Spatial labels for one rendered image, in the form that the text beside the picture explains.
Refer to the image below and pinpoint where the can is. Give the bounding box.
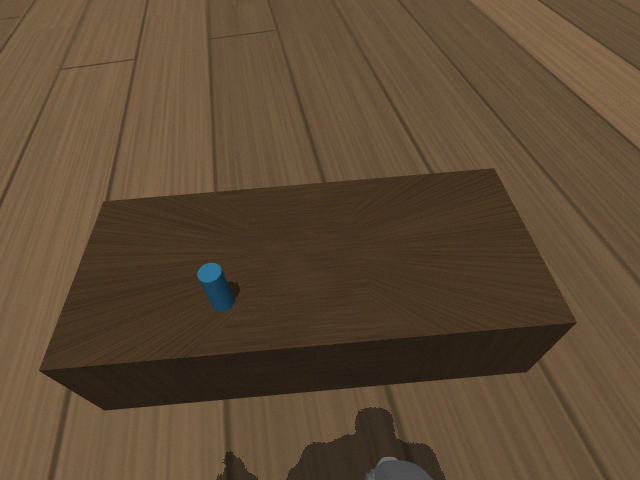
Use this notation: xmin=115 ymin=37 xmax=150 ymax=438
xmin=197 ymin=263 xmax=234 ymax=312

